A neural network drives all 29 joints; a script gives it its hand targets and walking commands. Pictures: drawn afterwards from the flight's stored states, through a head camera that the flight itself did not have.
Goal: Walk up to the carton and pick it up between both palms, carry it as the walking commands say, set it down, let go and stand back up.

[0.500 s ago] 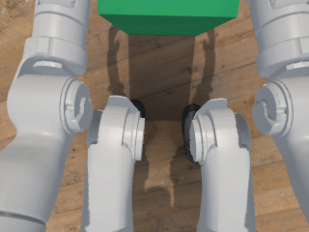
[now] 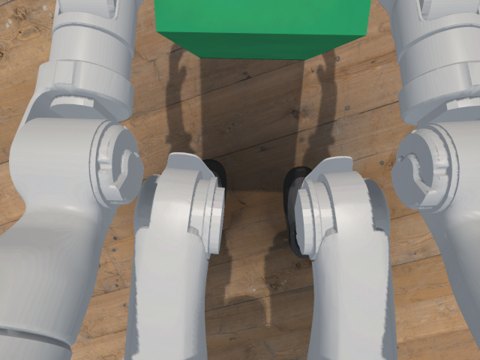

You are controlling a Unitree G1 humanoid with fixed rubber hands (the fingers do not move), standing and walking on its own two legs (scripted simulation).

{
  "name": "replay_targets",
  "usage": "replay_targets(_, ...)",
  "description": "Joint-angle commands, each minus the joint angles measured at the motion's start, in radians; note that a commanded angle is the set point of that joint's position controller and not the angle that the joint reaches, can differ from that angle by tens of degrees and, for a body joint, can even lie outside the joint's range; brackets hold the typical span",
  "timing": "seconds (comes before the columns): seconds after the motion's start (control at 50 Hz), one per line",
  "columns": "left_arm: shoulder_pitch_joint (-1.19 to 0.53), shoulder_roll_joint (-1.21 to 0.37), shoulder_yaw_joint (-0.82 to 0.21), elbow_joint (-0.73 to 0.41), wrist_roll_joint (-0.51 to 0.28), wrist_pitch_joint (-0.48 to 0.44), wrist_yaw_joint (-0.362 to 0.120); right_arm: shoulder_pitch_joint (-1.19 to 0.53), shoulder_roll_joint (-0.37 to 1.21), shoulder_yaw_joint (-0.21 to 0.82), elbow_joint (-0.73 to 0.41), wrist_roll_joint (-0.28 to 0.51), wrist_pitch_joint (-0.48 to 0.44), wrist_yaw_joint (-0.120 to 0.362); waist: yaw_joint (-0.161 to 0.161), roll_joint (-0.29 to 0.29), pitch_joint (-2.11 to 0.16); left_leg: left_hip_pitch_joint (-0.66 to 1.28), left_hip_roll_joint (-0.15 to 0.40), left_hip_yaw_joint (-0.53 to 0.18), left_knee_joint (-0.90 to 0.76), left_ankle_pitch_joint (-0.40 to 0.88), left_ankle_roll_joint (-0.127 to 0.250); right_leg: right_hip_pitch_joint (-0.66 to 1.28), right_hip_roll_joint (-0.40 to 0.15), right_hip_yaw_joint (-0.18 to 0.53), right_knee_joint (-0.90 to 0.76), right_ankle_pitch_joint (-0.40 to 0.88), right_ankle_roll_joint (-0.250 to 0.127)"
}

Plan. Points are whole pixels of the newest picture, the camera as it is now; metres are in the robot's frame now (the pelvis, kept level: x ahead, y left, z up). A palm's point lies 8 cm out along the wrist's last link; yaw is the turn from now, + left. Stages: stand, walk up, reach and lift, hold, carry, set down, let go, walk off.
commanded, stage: set down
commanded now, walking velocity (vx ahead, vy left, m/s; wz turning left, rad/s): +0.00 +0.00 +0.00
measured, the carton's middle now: out of the picture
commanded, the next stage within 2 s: none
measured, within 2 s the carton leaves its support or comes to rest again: neither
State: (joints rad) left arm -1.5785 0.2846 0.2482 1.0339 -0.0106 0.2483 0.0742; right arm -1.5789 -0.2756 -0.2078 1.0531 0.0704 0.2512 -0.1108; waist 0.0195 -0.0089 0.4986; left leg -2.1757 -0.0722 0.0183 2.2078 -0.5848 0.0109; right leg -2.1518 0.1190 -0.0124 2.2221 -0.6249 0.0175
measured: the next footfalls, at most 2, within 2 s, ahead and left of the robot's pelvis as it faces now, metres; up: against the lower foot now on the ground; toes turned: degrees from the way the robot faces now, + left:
none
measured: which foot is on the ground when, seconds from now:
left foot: down 0.00-1.00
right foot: down 0.00-1.00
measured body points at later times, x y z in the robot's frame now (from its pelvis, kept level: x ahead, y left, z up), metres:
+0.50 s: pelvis +0.00 +0.00 +0.00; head +0.38 +0.01 +0.23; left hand +0.57 +0.16 -0.17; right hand +0.58 -0.13 -0.18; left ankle +0.12 +0.11 -0.34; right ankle +0.11 -0.11 -0.34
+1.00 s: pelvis +0.01 +0.00 +0.01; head +0.39 +0.01 +0.22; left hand +0.59 +0.18 -0.18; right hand +0.59 -0.15 -0.18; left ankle +0.12 +0.11 -0.34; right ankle +0.11 -0.11 -0.34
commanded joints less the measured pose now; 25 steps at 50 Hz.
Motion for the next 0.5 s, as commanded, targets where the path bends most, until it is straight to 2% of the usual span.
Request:
replay_targets(0.0,-0.614,-0.865,-0.273,-0.161,-0.087,-0.038,-0.275,-0.683,0.892,0.238,-0.233,0.087,-0.059,0.259,0.003,0.0,-1.185,0.607,-0.037,-0.008,-0.121,0.316,0.014,0.479,0.013,-0.018,-0.144,0.304,-0.018)
replay_targets(0.28,-0.556,-0.817,-0.223,-0.101,-0.029,-0.029,-0.296,-0.624,0.845,0.202,-0.18,0.042,-0.053,0.268,0.014,0.0,-0.978,0.522,-0.028,-0.012,-0.131,0.217,0.021,0.426,0.012,-0.01,-0.15,0.22,-0.018)
replay_targets(0.48,-0.536,-0.726,-0.201,-0.11,-0.014,-0.047,-0.27,-0.582,0.751,0.176,-0.178,0.02,-0.071,0.245,0.014,0.004,-0.988,0.551,-0.023,-0.016,-0.132,0.23,0.013,0.433,0.012,-0.014,-0.148,0.223,-0.014)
